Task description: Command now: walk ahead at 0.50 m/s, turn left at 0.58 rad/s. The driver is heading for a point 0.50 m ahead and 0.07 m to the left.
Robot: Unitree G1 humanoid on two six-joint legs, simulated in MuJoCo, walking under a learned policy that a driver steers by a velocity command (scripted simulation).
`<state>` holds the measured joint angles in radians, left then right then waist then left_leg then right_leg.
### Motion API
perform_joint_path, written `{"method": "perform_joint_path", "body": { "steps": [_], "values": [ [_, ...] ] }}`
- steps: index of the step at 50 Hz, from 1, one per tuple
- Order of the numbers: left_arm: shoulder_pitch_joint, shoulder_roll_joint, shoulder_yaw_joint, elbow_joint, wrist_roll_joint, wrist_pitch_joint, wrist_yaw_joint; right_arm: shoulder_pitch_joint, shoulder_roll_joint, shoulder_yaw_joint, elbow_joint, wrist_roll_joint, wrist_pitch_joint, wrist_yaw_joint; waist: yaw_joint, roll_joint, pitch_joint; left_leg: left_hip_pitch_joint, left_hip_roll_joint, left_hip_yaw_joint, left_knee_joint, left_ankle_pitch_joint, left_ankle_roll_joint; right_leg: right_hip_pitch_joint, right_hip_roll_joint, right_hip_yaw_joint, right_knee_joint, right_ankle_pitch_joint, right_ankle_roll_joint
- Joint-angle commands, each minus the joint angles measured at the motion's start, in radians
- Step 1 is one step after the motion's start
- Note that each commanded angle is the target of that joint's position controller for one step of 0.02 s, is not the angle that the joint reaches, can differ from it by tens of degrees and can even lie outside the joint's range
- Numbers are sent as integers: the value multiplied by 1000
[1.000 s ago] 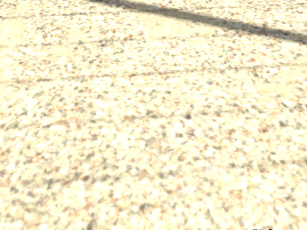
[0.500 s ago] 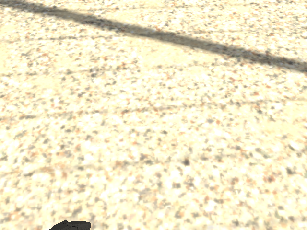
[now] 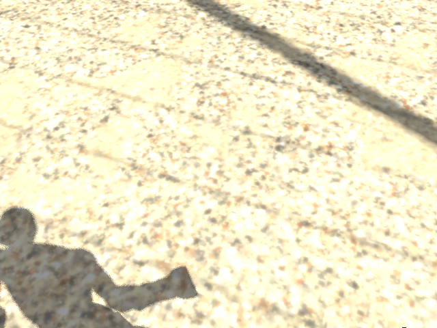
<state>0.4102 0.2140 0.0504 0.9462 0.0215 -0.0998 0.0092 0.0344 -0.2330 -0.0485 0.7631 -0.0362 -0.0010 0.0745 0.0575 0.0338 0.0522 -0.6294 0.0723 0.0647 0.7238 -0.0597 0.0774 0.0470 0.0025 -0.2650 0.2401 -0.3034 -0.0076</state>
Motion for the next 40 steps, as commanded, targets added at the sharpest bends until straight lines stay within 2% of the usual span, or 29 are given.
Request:
{"method": "perform_joint_path", "body": {
  "steps": [1,3,4,5,6,7,8,9,10,11,12,13,15,17,20,24,27,29,31,32,33,34,35,36,37,38,39,40],
  "values": [
    [16,167,34,-41,2,5,12,-83,-51,-6,-91,-6,-11,2,-21,-118,28,51,-44,62,-83,-90,41,19,-284,55,7,672,-108],
    [25,200,41,-35,3,24,17,-3,-73,-18,-76,-12,-12,-8,-58,-141,-32,172,-115,96,-116,-198,81,61,-288,21,191,956,-98],
    [24,212,43,-38,1,36,17,105,-93,-31,-47,-13,-19,-15,-102,-134,-96,296,-157,98,-159,-214,106,43,-283,8,360,987,-93],
    [14,210,41,-52,1,43,15,275,-130,-52,9,-22,-28,-29,-176,-83,-194,536,-158,48,-224,-189,141,-86,-263,-10,606,838,-64],
    [34,124,20,-116,-16,39,2,358,-241,-82,14,-32,-30,-45,-179,96,-313,863,118,-351,-258,-356,237,-461,-184,-10,948,292,-13],
    [-32,136,27,-182,-6,27,-11,345,-304,-95,-15,3,-20,-53,-157,163,-365,953,292,-824,-421,-276,328,-729,-5,155,1179,-256,28],
    [-157,165,32,-210,0,21,-16,347,-280,-90,-2,13,-9,-62,-181,29,-247,895,255,-681,-441,-165,302,-836,-58,269,1189,-157,18],
    [-159,138,20,-211,-11,10,-18,300,-229,-77,8,21,-13,-69,-137,0,-137,760,227,-543,-442,-47,273,-822,-99,270,1113,-62,10],
    [-132,133,20,-192,-6,9,-16,252,-185,-64,5,24,-20,-72,-87,-39,-79,638,166,-447,-454,71,228,-750,-130,275,1012,-26,8],
    [-113,132,20,-189,14,25,-15,216,-159,-55,1,32,-28,-74,-48,-32,-60,554,116,-386,-467,139,205,-685,-142,282,961,-21,18],
    [-82,128,19,-180,27,44,-18,197,-143,-49,-8,35,-38,-74,-27,-18,-74,512,87,-348,-477,178,199,-634,-146,284,935,-15,28],
    [-80,125,20,-183,32,60,-22,208,-142,-46,-7,38,-49,-71,-21,-14,-84,496,71,-337,-482,223,204,-620,-139,276,921,-11,37],
    [-117,114,18,-200,30,77,-27,248,-164,-52,4,39,-60,-67,-25,-16,-73,473,47,-321,-504,215,201,-646,-132,267,863,41,53],
    [-204,114,16,-231,29,83,-28,302,-175,-54,15,37,-62,-67,-52,-5,-41,482,38,-336,-525,179,187,-710,-129,264,789,115,64],
    [-323,121,15,-271,25,83,-28,379,-175,-54,29,38,-61,-69,-96,10,-17,550,38,-369,-526,171,167,-792,-113,273,668,207,69],
    [-421,107,1,-301,22,72,-38,449,-160,-44,50,35,-68,-77,-135,22,-11,645,38,-349,-500,277,140,-797,-84,259,518,299,48],
    [-472,89,-13,-321,13,54,-41,484,-148,-34,71,26,-62,-90,-152,24,7,665,27,-304,-419,560,105,-711,-30,218,398,306,16],
    [-413,101,-12,-306,11,40,-35,468,-155,-31,76,21,-62,-97,-123,50,-16,648,26,-304,-361,673,64,-559,10,217,327,292,-20],
    [-237,148,5,-247,15,25,-18,419,-184,-35,71,24,-70,-102,-41,63,-79,661,9,-311,-197,809,28,-368,49,220,248,291,-59],
    [-116,164,9,-215,19,7,-7,387,-186,-35,66,36,-77,-98,29,35,-134,600,-30,-287,-36,705,12,-189,-5,253,165,473,-82],
    [17,228,18,-197,33,-3,6,394,-131,-19,28,49,-85,-96,58,-80,-274,434,-98,-244,231,255,-9,75,-235,438,267,932,-131],
    [21,280,35,-190,18,10,-6,616,-67,-16,58,98,-70,-104,-34,-308,-456,218,-261,-186,565,-605,-52,310,-516,760,326,1417,-346],
    [-15,208,25,-209,-23,25,-16,580,-157,-27,93,44,-55,-112,-30,-126,-439,206,-219,-239,604,-507,-41,187,-444,768,256,1285,-331],
    [-111,135,4,-214,-28,26,-15,489,-145,-27,88,33,-48,-106,-50,-84,-289,180,-186,-245,575,-447,-53,52,-386,641,203,1104,-298],
    [-183,81,-14,-220,-20,29,-13,436,-127,-19,79,21,-41,-101,-69,-56,-194,170,-149,-223,509,-416,-60,-57,-329,562,151,968,-256],
    [-200,63,-24,-213,-20,28,-7,400,-115,-17,75,13,-26,-91,-75,-80,-139,190,-124,-214,449,-391,-67,-140,-286,496,107,915,-229],
    [-202,70,-27,-197,-19,31,-4,419,-97,-13,84,5,-8,-82,-95,-108,-121,266,-121,-191,404,-363,-76,-235,-251,439,75,872,-209],
    [-199,79,-28,-186,-13,28,-5,433,-81,-10,95,5,5,-78,-107,-120,-127,327,-128,-173,366,-342,-80,-289,-230,401,63,870,-203]
  ]
}}
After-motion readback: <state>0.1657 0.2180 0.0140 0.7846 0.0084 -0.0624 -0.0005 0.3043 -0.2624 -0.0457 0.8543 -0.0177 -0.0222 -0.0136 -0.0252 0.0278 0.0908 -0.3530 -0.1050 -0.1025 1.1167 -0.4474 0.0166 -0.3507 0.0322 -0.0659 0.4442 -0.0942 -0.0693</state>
